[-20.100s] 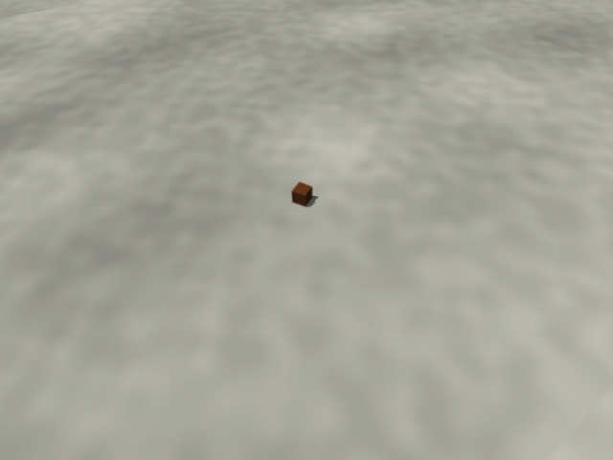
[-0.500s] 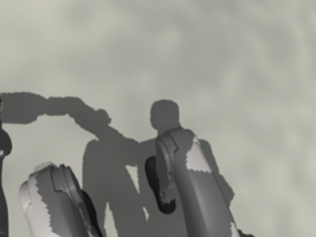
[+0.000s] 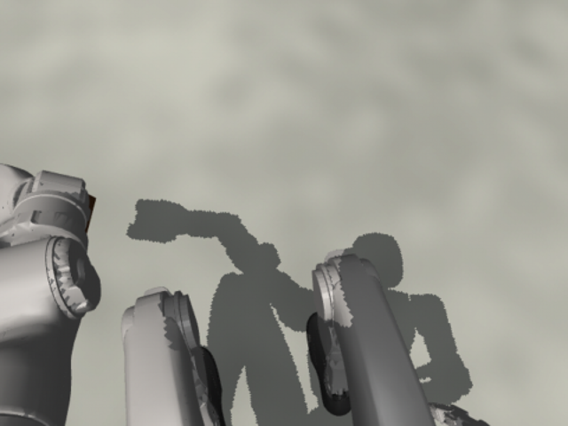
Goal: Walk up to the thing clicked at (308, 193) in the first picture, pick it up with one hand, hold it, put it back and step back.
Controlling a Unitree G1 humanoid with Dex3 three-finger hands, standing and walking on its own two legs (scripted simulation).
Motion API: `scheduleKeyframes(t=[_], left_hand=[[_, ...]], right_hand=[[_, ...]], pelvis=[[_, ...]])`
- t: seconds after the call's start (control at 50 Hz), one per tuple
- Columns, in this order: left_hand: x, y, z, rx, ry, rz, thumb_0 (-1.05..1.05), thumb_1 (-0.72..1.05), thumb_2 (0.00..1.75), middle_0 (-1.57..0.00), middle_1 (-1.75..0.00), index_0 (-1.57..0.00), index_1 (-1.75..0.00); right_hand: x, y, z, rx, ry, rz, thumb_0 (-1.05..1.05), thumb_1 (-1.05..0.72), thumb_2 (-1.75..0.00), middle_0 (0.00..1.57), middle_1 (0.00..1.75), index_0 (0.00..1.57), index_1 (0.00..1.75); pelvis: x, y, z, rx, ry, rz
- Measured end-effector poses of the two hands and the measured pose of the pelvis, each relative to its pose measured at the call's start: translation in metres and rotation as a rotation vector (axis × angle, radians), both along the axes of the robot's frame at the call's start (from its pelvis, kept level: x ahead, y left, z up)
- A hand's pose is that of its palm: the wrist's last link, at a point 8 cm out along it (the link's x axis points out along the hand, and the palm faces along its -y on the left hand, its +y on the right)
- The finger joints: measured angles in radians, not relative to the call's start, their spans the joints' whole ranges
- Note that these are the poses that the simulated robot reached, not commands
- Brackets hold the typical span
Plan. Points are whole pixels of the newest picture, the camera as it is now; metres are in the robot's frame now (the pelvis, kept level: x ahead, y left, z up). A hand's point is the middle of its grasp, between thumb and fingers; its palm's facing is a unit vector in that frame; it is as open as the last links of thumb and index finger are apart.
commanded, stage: lift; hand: left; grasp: from above
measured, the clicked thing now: (54, 211) +0.46 +0.30 -0.14
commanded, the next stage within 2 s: hold in 1.20 s
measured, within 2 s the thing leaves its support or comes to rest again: neither
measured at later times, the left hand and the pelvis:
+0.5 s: hand out of the picture +0.40 +0.25 +0.09, palm faces -0.08 -0.44 -0.90, open 10.3 cm; pelvis +0.02 -0.02 +0.17, yaw +3 degrees
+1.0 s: hand out of the picture +0.38 +0.23 +0.23, palm faces -0.11 -0.47 -0.88, open 10.3 cm; pelvis +0.05 -0.02 +0.29, yaw +3 degrees
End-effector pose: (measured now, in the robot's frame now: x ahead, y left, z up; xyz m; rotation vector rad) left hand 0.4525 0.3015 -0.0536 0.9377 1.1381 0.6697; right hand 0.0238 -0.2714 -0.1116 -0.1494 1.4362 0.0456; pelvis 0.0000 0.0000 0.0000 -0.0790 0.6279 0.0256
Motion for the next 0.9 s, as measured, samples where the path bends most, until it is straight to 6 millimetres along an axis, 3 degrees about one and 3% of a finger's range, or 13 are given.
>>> scheduleKeyframes(t=[0.18,0.5,0.7,0.8,0.9], left_hand=[[-0.032,-0.002,0.069,0.009,0.029,0.006,-0.01,-0.08,0.58,-0.67,-0.63,-0.71,-0.56],[-0.051,-0.044,0.205,0.032,0.045,-0.050,-0.01,-0.08,0.59,-0.67,-0.64,-0.69,-0.60],[-0.060,-0.058,0.287,0.017,0.066,-0.020,-0.01,-0.08,0.59,-0.66,-0.64,-0.68,-0.61],[-0.062,-0.061,0.317,0.041,0.084,-0.031,-0.02,-0.07,0.57,-0.66,-0.64,-0.68,-0.61],[-0.067,-0.066,0.333,0.027,0.100,-0.015,-0.02,-0.06,0.57,-0.65,-0.65,-0.67,-0.61]], right_hand=[[0.039,0.001,0.041,-0.025,-0.121,0.017,0.00,-0.91,-0.90,0.19,0.29,0.19,0.29],[0.069,-0.028,0.167,-0.147,-0.277,-0.056,0.01,-0.90,-0.89,0.20,0.30,0.19,0.29],[0.091,-0.029,0.230,-0.134,-0.346,-0.079,0.01,-0.90,-0.89,0.20,0.30,0.19,0.29],[0.099,-0.024,0.251,-0.109,-0.366,-0.080,0.01,-0.89,-0.89,0.20,0.30,0.20,0.30],[0.108,-0.016,0.268,-0.085,-0.372,-0.058,0.01,-0.89,-0.89,0.20,0.30,0.20,0.30]], pelvis=[[0.003,-0.005,0.053,0.033,-0.018,0.013],[0.019,-0.022,0.171,0.062,-0.117,0.011],[0.033,-0.028,0.237,0.072,-0.212,0.015],[0.040,-0.029,0.261,0.075,-0.251,0.021],[0.047,-0.027,0.280,0.077,-0.280,0.024]])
